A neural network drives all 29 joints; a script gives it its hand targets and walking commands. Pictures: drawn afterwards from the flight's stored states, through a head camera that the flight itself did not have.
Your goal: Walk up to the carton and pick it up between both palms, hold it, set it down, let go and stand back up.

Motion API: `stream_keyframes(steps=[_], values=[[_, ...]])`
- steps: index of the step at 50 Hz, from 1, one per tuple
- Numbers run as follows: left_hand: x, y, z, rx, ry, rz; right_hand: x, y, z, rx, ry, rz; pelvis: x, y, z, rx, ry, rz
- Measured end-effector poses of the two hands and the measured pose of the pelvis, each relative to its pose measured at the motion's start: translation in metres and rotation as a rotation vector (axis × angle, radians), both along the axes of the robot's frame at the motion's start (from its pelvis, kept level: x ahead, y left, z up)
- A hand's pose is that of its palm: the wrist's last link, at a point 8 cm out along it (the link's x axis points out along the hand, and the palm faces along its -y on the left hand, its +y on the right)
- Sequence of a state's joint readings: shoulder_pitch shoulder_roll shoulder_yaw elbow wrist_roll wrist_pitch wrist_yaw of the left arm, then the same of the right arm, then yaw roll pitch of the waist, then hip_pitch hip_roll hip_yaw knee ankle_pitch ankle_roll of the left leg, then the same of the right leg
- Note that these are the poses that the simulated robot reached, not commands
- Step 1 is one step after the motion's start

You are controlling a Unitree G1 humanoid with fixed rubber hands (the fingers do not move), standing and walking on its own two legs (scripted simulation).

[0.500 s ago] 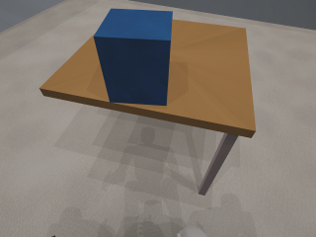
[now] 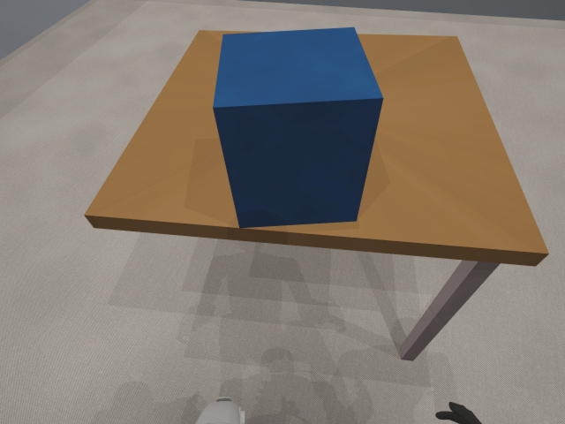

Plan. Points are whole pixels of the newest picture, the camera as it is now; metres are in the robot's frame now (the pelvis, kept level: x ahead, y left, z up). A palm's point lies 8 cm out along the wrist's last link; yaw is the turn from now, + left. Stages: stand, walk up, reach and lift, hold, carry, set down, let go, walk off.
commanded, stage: walk up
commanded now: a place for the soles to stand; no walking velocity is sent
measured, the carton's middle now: (293, 133) +0.55 +0.01 +0.10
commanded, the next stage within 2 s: none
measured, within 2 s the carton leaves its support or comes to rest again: neither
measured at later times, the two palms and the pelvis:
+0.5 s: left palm (55, 404) +0.16 +0.35 -0.08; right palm out of the picture +0.02 -0.16 -0.10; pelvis +0.03 +0.11 +0.02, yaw -11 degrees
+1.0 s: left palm (70, 382) +0.19 +0.34 -0.09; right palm out of the picture +0.03 -0.15 -0.08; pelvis +0.04 +0.12 +0.02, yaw -16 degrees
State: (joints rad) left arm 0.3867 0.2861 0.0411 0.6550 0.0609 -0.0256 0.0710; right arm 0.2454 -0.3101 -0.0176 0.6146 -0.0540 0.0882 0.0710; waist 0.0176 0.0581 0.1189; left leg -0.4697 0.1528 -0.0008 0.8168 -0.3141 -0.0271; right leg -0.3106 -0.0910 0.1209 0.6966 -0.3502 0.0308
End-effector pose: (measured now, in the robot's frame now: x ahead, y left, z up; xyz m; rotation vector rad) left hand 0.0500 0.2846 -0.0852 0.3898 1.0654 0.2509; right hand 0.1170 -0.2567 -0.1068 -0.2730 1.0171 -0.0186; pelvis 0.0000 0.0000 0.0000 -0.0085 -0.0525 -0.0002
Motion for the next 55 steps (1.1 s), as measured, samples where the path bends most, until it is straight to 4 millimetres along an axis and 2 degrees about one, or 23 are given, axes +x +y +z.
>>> stream_keyframes(steps=[3,6,11,16,19,23,29,38,55], values=[[0.014,0.040,-0.019,-0.003,0.016,-0.011,0.014,0.029,0.002,-0.022,-0.072,-0.020,0.006,0.032,-0.013,0.014,-0.010,-0.024],[0.036,0.061,-0.018,-0.010,0.006,-0.014,0.009,0.053,0.011,-0.019,-0.085,-0.070,0.007,0.051,-0.007,0.005,-0.014,-0.047],[0.073,0.069,-0.001,-0.068,-0.057,-0.094,-0.015,0.075,0.021,-0.033,-0.057,-0.152,0.011,0.077,0.008,-0.006,0.000,-0.083],[0.095,0.066,0.005,-0.115,-0.075,-0.171,-0.048,0.082,0.015,-0.048,-0.010,-0.228,0.015,0.095,0.010,0.000,0.015,-0.133],[0.100,0.063,0.004,-0.131,-0.070,-0.200,-0.069,0.083,0.008,-0.043,0.032,-0.269,0.016,0.100,0.009,0.003,0.022,-0.167],[0.104,0.063,0.005,-0.155,-0.044,-0.212,-0.091,0.093,0.009,-0.027,0.080,-0.317,0.023,0.109,0.015,0.005,0.023,-0.188],[0.126,0.062,0.001,-0.190,-0.033,-0.256,-0.107,0.110,0.019,-0.036,0.096,-0.348,0.033,0.118,0.020,0.012,0.028,-0.215],[0.140,0.059,-0.004,-0.200,-0.006,-0.297,-0.104,0.115,0.027,-0.050,0.085,-0.366,0.038,0.123,0.023,0.016,0.036,-0.247],[0.144,0.057,-0.001,-0.161,0.020,-0.305,-0.091,0.100,0.022,-0.043,0.056,-0.385,0.043,0.114,0.022,0.020,0.033,-0.283]])
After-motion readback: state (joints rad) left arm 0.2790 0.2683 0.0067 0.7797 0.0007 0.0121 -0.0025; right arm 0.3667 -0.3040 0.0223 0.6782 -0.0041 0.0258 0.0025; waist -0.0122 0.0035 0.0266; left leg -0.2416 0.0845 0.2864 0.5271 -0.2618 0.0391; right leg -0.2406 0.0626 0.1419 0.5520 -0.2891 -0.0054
